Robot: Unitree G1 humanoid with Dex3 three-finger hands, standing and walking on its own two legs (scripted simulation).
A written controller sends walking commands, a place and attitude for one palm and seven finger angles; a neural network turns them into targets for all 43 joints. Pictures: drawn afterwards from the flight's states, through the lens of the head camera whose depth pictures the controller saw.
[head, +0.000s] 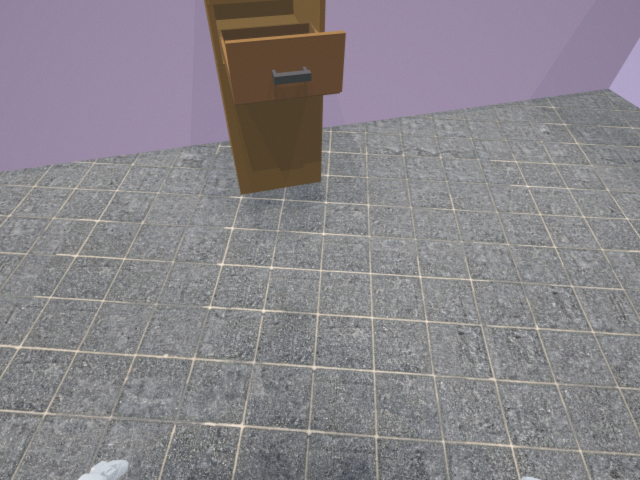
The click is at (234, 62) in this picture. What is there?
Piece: drawer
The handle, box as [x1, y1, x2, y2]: [272, 66, 310, 84]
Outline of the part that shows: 310,71 307,70 305,66 302,67 301,71 276,73 274,70 272,70 273,81 275,84 310,80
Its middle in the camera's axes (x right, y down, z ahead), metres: -0.09 -0.48 +1.13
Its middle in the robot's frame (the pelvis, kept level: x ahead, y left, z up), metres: +1.16 +0.15 -0.05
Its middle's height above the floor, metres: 0.72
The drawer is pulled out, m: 0.30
